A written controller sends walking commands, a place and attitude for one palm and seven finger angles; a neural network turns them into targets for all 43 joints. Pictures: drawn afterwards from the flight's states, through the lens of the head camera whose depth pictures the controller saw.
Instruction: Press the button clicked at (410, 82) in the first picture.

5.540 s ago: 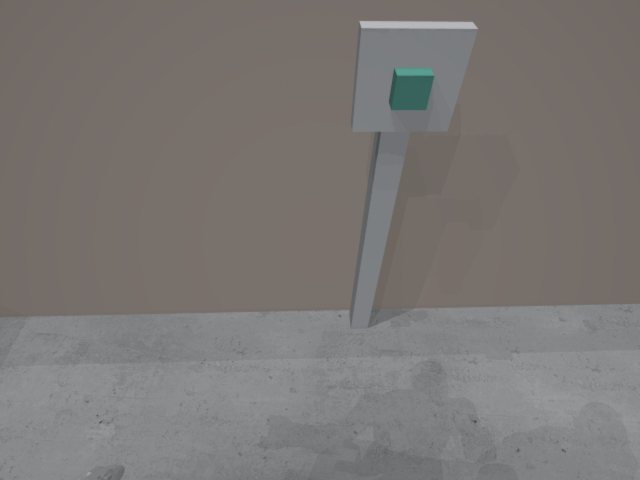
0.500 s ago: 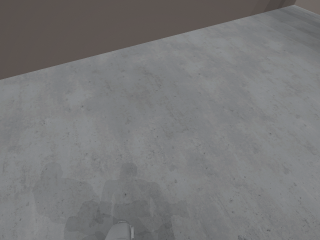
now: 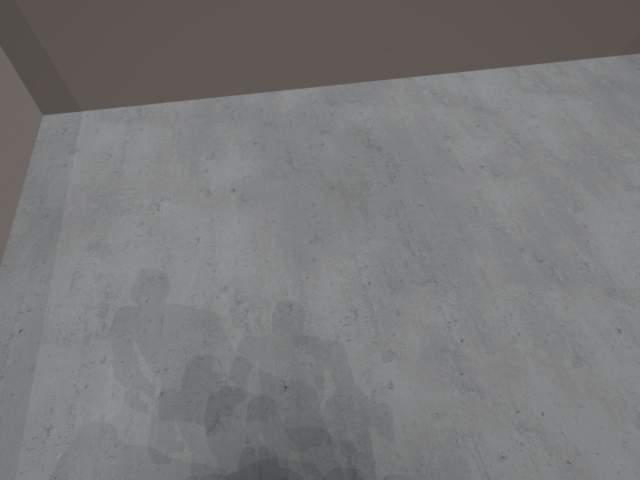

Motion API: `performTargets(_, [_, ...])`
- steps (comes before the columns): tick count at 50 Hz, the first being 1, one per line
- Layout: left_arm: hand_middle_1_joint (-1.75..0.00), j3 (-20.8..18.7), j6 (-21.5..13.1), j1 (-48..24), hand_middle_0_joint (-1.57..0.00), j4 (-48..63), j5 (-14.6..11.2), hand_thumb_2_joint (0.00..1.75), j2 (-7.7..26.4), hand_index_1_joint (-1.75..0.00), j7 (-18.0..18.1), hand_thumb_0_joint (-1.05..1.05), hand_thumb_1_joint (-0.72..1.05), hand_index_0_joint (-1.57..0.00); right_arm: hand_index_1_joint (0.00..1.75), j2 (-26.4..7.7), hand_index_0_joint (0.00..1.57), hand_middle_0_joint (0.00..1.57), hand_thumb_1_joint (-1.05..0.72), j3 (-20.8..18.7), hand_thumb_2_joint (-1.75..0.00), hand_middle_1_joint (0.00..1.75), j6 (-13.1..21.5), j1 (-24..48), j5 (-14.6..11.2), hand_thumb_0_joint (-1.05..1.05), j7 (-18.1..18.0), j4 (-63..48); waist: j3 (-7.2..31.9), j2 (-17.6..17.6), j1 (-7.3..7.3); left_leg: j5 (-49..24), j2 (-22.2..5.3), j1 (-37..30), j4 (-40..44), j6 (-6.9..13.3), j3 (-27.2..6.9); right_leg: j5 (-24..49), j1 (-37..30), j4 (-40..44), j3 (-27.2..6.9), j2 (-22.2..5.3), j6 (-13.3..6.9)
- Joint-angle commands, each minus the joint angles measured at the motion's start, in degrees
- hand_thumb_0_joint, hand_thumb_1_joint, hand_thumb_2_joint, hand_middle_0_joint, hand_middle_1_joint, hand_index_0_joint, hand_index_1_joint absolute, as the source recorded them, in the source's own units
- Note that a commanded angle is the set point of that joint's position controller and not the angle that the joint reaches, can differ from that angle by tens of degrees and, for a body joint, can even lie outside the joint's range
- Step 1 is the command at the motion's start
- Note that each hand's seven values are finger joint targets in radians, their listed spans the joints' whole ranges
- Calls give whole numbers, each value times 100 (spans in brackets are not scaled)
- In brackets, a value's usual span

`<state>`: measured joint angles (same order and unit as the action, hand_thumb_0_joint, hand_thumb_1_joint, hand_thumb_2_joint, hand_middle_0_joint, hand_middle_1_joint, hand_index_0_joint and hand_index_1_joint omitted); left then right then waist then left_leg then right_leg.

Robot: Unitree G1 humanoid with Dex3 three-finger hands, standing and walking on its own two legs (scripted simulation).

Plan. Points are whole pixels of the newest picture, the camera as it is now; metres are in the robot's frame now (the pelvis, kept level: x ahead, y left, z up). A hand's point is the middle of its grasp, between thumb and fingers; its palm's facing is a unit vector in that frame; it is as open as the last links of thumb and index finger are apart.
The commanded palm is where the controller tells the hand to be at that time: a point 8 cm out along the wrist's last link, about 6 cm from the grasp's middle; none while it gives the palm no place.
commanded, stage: turn to face it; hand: left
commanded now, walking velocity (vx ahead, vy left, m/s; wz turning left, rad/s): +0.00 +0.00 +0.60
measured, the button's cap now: out of the picture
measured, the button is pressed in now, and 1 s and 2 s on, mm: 0 0 0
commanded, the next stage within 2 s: none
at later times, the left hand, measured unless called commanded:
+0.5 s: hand out of the picture -0.02 +0.15 -0.16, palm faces +0.35 -0.90 -0.27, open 7.4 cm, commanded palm none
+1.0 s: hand out of the picture -0.04 +0.20 -0.15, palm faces +0.60 -0.74 -0.28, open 7.4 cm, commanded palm none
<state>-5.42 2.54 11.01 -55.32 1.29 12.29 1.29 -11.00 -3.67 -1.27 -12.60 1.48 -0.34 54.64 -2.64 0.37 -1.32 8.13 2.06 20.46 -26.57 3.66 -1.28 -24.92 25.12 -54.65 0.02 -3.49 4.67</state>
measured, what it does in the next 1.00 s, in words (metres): steps on the spot, turning left: right foot, then left foot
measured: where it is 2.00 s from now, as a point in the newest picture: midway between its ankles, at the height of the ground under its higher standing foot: outside the picture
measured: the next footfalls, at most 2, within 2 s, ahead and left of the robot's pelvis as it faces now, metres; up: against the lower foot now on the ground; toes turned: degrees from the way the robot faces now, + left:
right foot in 0.18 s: +0.02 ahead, -0.16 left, +0.00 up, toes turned +6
left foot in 0.62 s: -0.04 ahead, +0.09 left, +0.00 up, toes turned +32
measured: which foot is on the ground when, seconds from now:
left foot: down 0.00-0.16, up 0.18-0.60, down 0.62-1.00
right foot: up 0.00-0.16, down 0.18-0.62, up 0.64-1.00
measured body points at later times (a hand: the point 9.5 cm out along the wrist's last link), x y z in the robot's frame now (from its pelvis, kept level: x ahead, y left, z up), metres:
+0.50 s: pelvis -0.01 -0.06 +0.00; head +0.04 -0.06 +0.45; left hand -0.04 +0.19 -0.14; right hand +0.16 -0.28 -0.15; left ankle -0.07 +0.09 -0.68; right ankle -0.02 -0.17 -0.74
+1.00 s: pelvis +0.00 -0.04 -0.01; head +0.04 -0.02 +0.44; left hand -0.07 +0.24 -0.13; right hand +0.23 -0.19 -0.15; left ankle -0.07 +0.07 -0.74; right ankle +0.08 -0.14 -0.73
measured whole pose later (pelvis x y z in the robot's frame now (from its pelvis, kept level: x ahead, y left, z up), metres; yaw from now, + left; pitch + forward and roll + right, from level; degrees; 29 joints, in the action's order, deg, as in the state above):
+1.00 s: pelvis +0.00 -0.04 -0.01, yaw +37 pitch +1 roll +0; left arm -3.8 2.0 9.0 -48.4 0.8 13.5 0.6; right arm -13.5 -4.0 -2.5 -9.1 1.4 0.6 50.8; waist -3.9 1.0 -0.9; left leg 16.4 2.1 16.8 -32.6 -0.2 -5.3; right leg -20.7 20.3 -40.1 2.0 -2.3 5.3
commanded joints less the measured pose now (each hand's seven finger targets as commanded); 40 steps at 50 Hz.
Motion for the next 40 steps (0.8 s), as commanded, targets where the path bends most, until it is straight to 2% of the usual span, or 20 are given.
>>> performTargets(1, [-30, -22, -131, -112, -20, 617, -56, 90, 292, -30, 15, 0, 90, -20, 30, -1202, 20, 20, -90, -355, -90, 30, 27, -223, 13, 0, -26, -378, 754, 879, -92, -503, -1449, -880, 851, 633, -2018, -116, 18, 452, 7, 154, -40])
performTargets(4, [-30, -14, -127, 69, -20, 660, -90, 90, 345, -30, 26, 0, 90, -20, 30, -1256, 20, 20, -90, -395, -90, 30, -32, -76, 28, 0, -2, -473, 767, 1046, 13, -361, -1256, -491, 830, 527, -2260, -36, -657, 1318, 35, 344, -124])
performTargets(6, [-30, -56, -145, 550, -20, 586, -111, 90, 446, -30, 44, 0, 90, -20, 30, -1221, 20, 20, -90, -429, -90, 30, -74, 129, 5, 0, 25, -596, 853, 906, 248, 127, -952, 30, 720, 240, -2168, 567, -1632, 2537, 155, 403, -216])
performTargets(7, [-30, -104, -171, 835, -20, 553, -86, 90, 661, -30, 72, 0, 90, -20, 30, -1060, 20, 20, -90, -422, -90, 30, -97, 211, -35, 0, 54, -660, 818, 548, 406, 771, -660, 784, 293, -54, -1898, 763, -2460, 3450, -93, 30, -358])
performTargets(8, [-30, -201, -233, 822, -20, 645, 26, 90, 1264, -30, 117, 0, 90, -20, 30, -640, 20, 20, -90, -366, -90, 30, -113, 97, -84, 0, 85, -758, 698, -1109, 439, 1792, 78, 1938, -1216, -540, -861, -187, -3008, 4424, -1719, -1543, -865])
performTargets(9, [-30, -136, -182, 317, -20, 833, 13, 90, 1490, -30, 116, 0, 90, -20, 30, -677, 20, 20, -90, -377, -90, 30, -82, 131, 5, 0, 66, -854, 306, -1641, 340, 2302, 191, 2125, -2640, -689, -224, -212, -1940, 4573, -2268, -2600, -1301])
performTargets(11, [-30, -60, -257, -355, -20, 982, -20, 90, 1063, -30, 113, 0, 90, -20, 30, -827, 20, 20, -90, -393, -90, 30, -173, 224, 31, 0, 136, -694, -164, -1130, 34, 1742, -241, 1636, -3898, -630, -265, 575, -856, 4340, -1413, -1958, -1163])
performTargets(13, [-30, 55, -306, -572, -20, 998, -12, 90, 739, -30, 91, 0, 90, -20, 30, -699, 20, 20, -90, -352, -90, 30, -196, -102, 2, 0, 198, -528, -263, -841, -188, 1215, -351, 1593, -4296, -741, -33, 1952, -1009, 3873, -360, -1459, -1002])
performTargets(14, [-30, 63, -343, -403, -20, 969, -5, 90, 713, -30, 84, 0, 90, -20, 30, -669, 20, 20, -90, -319, -90, 30, -187, -79, 2, 0, 205, -508, -174, -926, -110, 1151, -378, 1598, -4279, -807, 69, 2631, -1312, 3699, -137, -1402, -985])
performTargets(16, [-30, 64, -352, 41, -20, 844, -11, 90, 786, -30, 78, 0, 90, -20, 30, -673, 20, 20, -90, -289, -90, 30, -201, 107, -8, 0, 198, -554, 29, -1014, 73, 1204, -409, 1608, -4111, -884, 187, 3398, -1798, 3487, 82, -1442, -1002])
performTargets(23, [-30, -15, -278, 664, -20, 618, 42, 90, 1100, -30, 65, 0, 90, -20, 30, -618, 20, 20, -90, -141, -90, 30, -171, 944, -50, 0, 222, -788, 235, -1313, 439, 1646, -427, 1012, -2405, -838, 638, 4372, -2390, 3074, 444, -1692, -1065])
performTargets(26, [-30, -81, -238, 660, -20, 599, 53, 90, 1231, -30, 57, 0, 90, -20, 30, -613, 20, 20, -90, -99, -90, 30, -110, 929, -71, 0, 210, -828, 422, -1511, 458, 1630, -328, 446, -1503, -696, 866, 4643, -2425, 2758, 595, -1769, -1022])
performTargets(28, [-30, -96, -232, 568, -20, 572, 19, 90, 1257, -30, 32, 0, 90, -20, 30, -749, 20, 20, -90, -126, -90, 30, -59, 593, -61, 0, 187, -796, 664, -1318, 236, 1005, -208, -249, -439, -602, 985, 4736, -2390, 2136, 906, -1665, -789])
performTargets(29, [-30, -108, -225, 557, -20, 606, -33, 90, 1243, -30, 10, 0, 90, -20, 30, -989, 20, 20, -90, -196, -90, 30, -9, 186, -29, 0, 173, -704, 960, -906, -6, -12, -325, -1284, 313, -473, 852, 4435, -1849, 1259, 1073, -1593, -535])
performTargets(30, [-30, -76, -226, 560, -20, 825, -78, 90, 967, -30, -43, 0, 90, -20, 30, -1676, 20, 20, -90, -373, -90, 30, 52, -226, 13, 0, 135, -665, 1384, 684, -258, -1984, -1684, -2798, 377, 168, -832, 2037, -130, -90, 1246, -959, -102])
performTargets(31, [-30, 67, -223, 222, -20, 1090, -56, 90, 689, -30, -53, 0, 90, -20, 30, -2117, 20, 20, -90, -467, -90, 30, 26, -618, -80, 0, 112, -545, 1409, 1696, -448, -4513, -2804, -3074, 221, 978, -1919, -1381, 1001, -1100, 868, -469, 107])
performTargets(32, [-30, 49, -126, -94, -20, 1097, -22, 90, 768, -30, 14, 0, 90, -20, 30, -1955, 20, 20, -90, -437, -90, 30, 31, -753, -108, 0, 56, -399, 1387, 1130, -506, -4171, -2701, -2776, 134, 1021, -1659, -1237, 1096, -1407, 291, -528, 68])
performTargets(35, [-30, -15, -102, -106, -20, 886, -39, 90, 755, -30, -49, 0, 90, -20, 30, -1460, 20, 20, -90, -283, -90, 30, 41, 318, -35, 0, -18, -704, 489, 960, -82, -2530, -1776, -1356, 383, 559, -910, -194, 802, -1351, 110, -496, 103])
performTargets(36, [-30, -21, -84, 79, -20, 805, -34, 90, 719, -30, -76, 0, 90, -20, 30, -1421, 20, 20, -90, -252, -90, 30, 54, 529, -30, 0, -8, -766, 403, 937, 51, -2221, -1607, -1129, 472, 465, -757, 5, 637, -1209, 163, -433, 113])
performTargets(40, [-30, -6, -40, 105, -20, 835, -30, 90, 683, -30, -80, 0, 90, -20, 30, -1428, 20, 20, -90, -272, -90, 30, 43, 536, -28, 0, 25, -796, 323, 901, 55, -1302, -1466, -840, 688, 503, -958, 189, 331, -468, 186, -233, 136])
